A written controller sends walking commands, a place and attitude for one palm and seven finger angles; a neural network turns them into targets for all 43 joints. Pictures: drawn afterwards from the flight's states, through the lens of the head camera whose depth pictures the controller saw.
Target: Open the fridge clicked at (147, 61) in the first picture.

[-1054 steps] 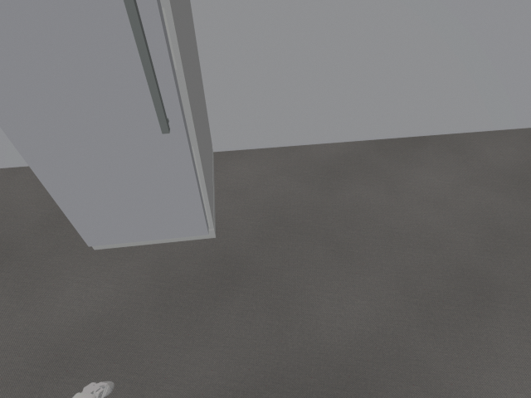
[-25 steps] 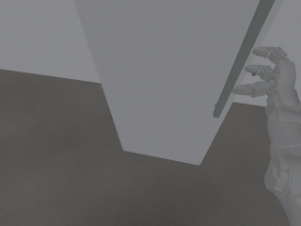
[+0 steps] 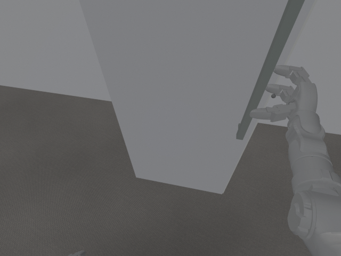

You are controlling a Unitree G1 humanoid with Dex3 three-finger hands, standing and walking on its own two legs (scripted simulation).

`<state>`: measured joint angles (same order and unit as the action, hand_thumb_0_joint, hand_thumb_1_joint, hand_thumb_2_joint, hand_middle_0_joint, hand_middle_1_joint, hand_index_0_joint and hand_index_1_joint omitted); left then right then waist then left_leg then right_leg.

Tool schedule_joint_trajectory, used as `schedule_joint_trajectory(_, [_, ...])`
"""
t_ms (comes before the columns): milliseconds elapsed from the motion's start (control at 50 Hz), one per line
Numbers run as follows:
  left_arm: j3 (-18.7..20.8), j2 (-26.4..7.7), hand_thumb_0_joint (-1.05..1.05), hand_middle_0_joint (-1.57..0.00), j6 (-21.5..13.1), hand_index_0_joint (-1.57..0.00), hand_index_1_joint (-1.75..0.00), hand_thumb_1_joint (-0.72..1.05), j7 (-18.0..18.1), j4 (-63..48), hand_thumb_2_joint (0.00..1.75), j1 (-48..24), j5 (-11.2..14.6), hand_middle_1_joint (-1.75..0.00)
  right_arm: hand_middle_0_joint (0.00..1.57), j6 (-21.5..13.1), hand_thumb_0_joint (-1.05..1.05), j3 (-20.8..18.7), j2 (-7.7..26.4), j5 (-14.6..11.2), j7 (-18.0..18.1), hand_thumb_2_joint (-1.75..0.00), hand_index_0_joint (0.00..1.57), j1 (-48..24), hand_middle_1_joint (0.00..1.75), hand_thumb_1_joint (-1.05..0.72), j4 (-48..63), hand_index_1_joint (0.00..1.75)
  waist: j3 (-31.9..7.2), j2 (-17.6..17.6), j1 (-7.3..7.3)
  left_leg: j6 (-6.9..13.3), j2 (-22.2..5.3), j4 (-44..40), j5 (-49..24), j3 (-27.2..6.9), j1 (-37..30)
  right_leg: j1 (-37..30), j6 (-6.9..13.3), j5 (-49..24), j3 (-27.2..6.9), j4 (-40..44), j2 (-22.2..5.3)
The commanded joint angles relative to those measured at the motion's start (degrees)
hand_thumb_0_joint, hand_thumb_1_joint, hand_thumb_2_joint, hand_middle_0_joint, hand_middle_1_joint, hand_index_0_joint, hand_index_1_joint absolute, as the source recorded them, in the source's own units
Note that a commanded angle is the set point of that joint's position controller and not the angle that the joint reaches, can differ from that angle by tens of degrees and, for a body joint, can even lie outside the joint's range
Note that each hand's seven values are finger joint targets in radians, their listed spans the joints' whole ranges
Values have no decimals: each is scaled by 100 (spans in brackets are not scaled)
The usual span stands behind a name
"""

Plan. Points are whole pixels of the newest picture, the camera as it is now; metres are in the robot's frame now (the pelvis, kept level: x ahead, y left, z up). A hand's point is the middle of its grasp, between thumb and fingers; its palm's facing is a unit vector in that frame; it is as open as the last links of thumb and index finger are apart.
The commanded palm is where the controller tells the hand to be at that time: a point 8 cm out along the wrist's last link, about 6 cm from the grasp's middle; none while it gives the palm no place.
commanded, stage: slide the fingers in behind the handle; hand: right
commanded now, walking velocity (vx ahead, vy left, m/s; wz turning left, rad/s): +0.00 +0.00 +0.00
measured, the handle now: (259, 83) +0.53 -0.14 +0.13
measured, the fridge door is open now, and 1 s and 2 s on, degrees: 0 0 0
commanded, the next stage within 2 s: grip the handle and tug to test in 1.18 s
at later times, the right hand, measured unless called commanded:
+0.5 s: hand (259, 94) +0.47 -0.13 +0.15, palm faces +0.09 +1.00 +0.01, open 14.0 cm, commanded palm +0.44 -0.18 +0.14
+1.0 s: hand (252, 92) +0.48 -0.12 +0.15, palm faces +0.10 +0.99 +0.01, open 14.0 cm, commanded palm +0.44 -0.17 +0.14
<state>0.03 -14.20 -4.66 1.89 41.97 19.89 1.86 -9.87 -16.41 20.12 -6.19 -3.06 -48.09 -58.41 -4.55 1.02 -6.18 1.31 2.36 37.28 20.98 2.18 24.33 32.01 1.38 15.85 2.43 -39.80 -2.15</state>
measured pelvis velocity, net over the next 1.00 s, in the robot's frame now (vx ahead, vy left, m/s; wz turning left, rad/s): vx -0.01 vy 0.01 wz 0.00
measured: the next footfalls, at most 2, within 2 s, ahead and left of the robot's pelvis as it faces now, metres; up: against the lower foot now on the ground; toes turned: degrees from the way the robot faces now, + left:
none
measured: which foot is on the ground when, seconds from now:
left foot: down 0.00-1.00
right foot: down 0.00-1.00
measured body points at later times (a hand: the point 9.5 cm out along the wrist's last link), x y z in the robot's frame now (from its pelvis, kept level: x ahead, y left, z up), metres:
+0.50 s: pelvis +0.00 +0.01 +0.00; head +0.03 +0.00 +0.45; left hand +0.05 +0.27 -0.12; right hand +0.46 -0.19 +0.15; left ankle -0.03 +0.11 -0.72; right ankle +0.04 -0.10 -0.72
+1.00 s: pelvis -0.01 +0.01 +0.00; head +0.03 +0.01 +0.45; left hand +0.03 +0.28 -0.12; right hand +0.46 -0.17 +0.15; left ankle -0.03 +0.11 -0.72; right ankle +0.04 -0.10 -0.72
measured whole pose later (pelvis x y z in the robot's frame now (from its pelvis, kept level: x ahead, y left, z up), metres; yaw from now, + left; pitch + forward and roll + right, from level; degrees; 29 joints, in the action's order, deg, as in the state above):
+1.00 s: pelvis -0.01 +0.01 +0.00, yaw +0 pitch +8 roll +1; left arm 0.4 -14.4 -4.5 1.1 43.2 19.9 1.0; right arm -11.5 -15.8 16.6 -4.8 1.7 -50.8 -61.9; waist -4.2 1.3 -7.1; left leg 2.3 2.8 37.2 20.4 2.3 24.4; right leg 31.3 0.4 14.4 2.2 -38.0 -2.5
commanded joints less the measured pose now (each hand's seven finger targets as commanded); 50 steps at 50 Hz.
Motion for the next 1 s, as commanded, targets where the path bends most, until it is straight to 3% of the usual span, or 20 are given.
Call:
schedule_joint_trajectory(0, [307, -949, 0, -20, -161, -20, -30, 90, 61, -462, 90, 341, 18, -30, 30, -357, 0, 165, 855, -67, 23, -30, 30, -3024, 120, 50, 1183, 120, -1688, 126, -125, -52, 74, -572, -1586, -117, 395, -2001, 32, -1238, -433, 279, 81])
schedule_joint_trajectory(40, [315, -984, 0, -20, -151, -20, -30, 90, 68, -422, 90, 349, 14, -30, 30, -345, 0, -11, 1094, -69, 49, -30, 30, -3151, 120, 50, 1102, 120, -1775, 127, -104, -47, 57, -554, -1612, -138, 348, -1970, 22, -1227, -442, 290, 77])
schedule_joint_trajectory(80, [321, -940, 0, -20, -171, -20, -30, 90, 52, -452, 90, 321, 7, -30, 30, -378, 0, 80, 897, -75, 67, -30, 30, -3104, 120, 50, 1203, 120, -1950, 232, -71, -42, 67, -515, -1780, -135, 306, -2113, 14, -1431, -430, 255, 93])
schedule_joint_trajectory(120, [314, -948, 0, -20, -156, -20, -30, 90, 36, -459, 90, 336, 15, -30, 30, -428, 0, 47, 974, -43, 102, -30, 30, -3074, 120, 50, 1294, 120, -2003, 292, -39, -33, 58, -492, -1804, -129, 284, -2123, -1, -1497, -450, 259, 81])
schedule_joint_trajectory(140, [319, -926, 0, -20, -155, -20, -30, 90, 20, -463, 90, 308, -1, -30, 30, -416, 0, 191, 762, -41, 110, -30, 30, -3049, 120, 50, 1290, 120, -1988, 323, -60, -30, 72, -470, -1795, -103, 322, -2167, -8, -1513, -448, 246, 82])
schedule_joint_trajectory(220, [347, -945, 0, -20, -139, -20, -30, 90, 6, -477, 90, 328, -1, -30, 30, -424, 0, 103, 824, -40, 193, -30, 30, -3004, 120, 50, 1529, 120, -2180, 182, -12, -38, 73, -465, -2017, -113, 182, -2225, 0, -1720, -447, 245, 80])
schedule_joint_trajectory(300, [350, -913, 0, -20, -116, -20, -30, 90, -1, -469, 90, 288, -4, -30, 30, -344, 0, 244, 592, -41, 253, -30, 30, -2818, 120, 50, 1580, 120, -1938, 54, -27, -37, 92, -512, -2046, -89, 117, -2155, 9, -1696, -410, 271, 88])
schedule_joint_trajectory(340, [334, -915, 0, -20, -99, -20, -30, 90, 8, -459, 90, 236, 6, -30, 30, -281, 0, 107, 736, -47, 310, -30, 30, -2748, 120, 50, 1439, 120, -1773, 29, 15, -44, 79, -564, -2012, -128, 65, -1974, 24, -1502, -371, 312, 111])
schedule_joint_trajectory(420, [322, -885, 0, -20, -115, -20, -30, 90, 16, -447, 90, 240, -7, -30, 30, -366, 0, 96, 770, 7, 385, -30, 30, -2972, 120, 50, 1590, 120, -1851, 77, -3, -54, 57, -585, -2014, -168, 0, -1979, 38, -1433, -353, 358, 127])
schedule_joint_trajectory(480, [334, -866, 0, -20, -122, -20, -30, 90, 4, -462, 90, 210, -18, -30, 30, -396, 0, -4, 779, 1, 410, -30, 30, -2620, 120, 50, 1539, 120, -1899, 25, 89, -51, 66, -589, -2106, -174, -115, -1978, 34, -1480, -316, 345, 140])
schedule_joint_trajectory(580, [309, -865, 0, -20, -105, -20, -30, 90, 10, -457, 90, 169, 2, -30, 30, -325, 0, 172, 656, -2, 370, -30, 30, -2801, 120, 50, 1284, 120, -1586, -89, -4, -90, 37, -709, -1901, -235, -87, -1694, 60, -1054, -267, 409, 182])
schedule_joint_trajectory(620, [316, -882, 0, -20, -107, -20, -30, 90, 24, -460, 90, 203, 2, -30, 30, -374, 0, 64, 786, 4, 391, -30, 30, -2914, 120, 50, 1296, 120, -1683, -168, -2, -95, 22, -707, -1866, -241, -130, -1669, 66, -1021, -284, 428, 178])
schedule_joint_trajectory(640, [301, -851, 0, -20, -112, -20, -30, 90, 24, -456, 90, 161, -8, -30, 30, -383, 0, 249, 598, 0, 390, -30, 30, -3067, 120, 50, 1291, 120, -1601, -65, -68, -104, 18, -729, -1824, -256, -63, -1684, 70, -946, -270, 418, 191])
schedule_joint_trajectory(700, [312, -861, 0, -20, -148, -20, -30, 90, 8, -380, 90, 252, -27, -30, 30, -486, 0, 278, 574, 24, 421, -30, 30, -3234, 120, 50, 1229, 120, -1688, -34, -108, -92, 31, -698, -1769, -241, 37, -1787, 67, -999, -323, 376, 187])
schedule_joint_trajectory(780, [323, -859, 0, -20, -181, -20, -30, 90, -20, -376, 90, 231, -31, -30, 30, -564, 0, 281, 511, 28, 451, -30, 30, -3032, 120, 50, 1099, 120, -1833, 34, -44, -75, 38, -643, -1779, -214, 55, -1874, 43, -1053, -329, 366, 183])
schedule_joint_trajectory(840, [322, -903, 0, -20, -155, -20, -30, 90, -11, -341, 90, 274, -38, -30, 30, -507, 0, 40, 810, 53, 489, -30, 30, -3096, 120, 50, 837, 120, -1675, -160, -45, -103, 19, -678, -1758, -258, 7, -1599, 63, -902, -297, 374, 190])
schedule_joint_trajectory(880, [302, -875, 0, -20, -159, -20, -30, 90, -16, -380, 90, 263, -43, -30, 30, -521, 0, 130, 714, 66, 501, -30, 30, -3216, 120, 50, 904, 120, -1689, -129, -58, -112, 16, -689, -1760, -282, -34, -1547, 75, -847, -274, 386, 213])
schedule_joint_trajectory(900, [313, -915, 0, -20, -155, -20, -30, 90, -13, -367, 90, 313, -67, -30, 30, -563, 0, -95, 982, 85, 526, -30, 30, -3267, 120, 50, 957, 120, -1774, -175, -51, -108, 15, -661, -1822, -274, -108, -1549, 82, -915, -288, 375, 210])
schedule_joint_trajectory(960, [310, -904, 0, -20, -155, -20, -30, 90, -13, -402, 90, 323, -63, -30, 30, -663, 0, -213, 1186, 116, 497, -30, 30, -3248, 120, 50, 1080, 120, -1952, -85, -4, -119, 0, -630, -2014, -328, -270, -1521, 85, -1010, -248, 372, 216])
schedule_joint_trajectory(980, [303, -866, 0, -20, -155, -20, -30, 90, -22, -434, 90, 274, -60, -30, 30, -666, 0, 24, 894, 132, 455, -30, 30, -3099, 120, 50, 1024, 120, -1887, 38, -22, -109, 11, -619, -2008, -313, -205, -1562, 74, -1009, -234, 356, 221])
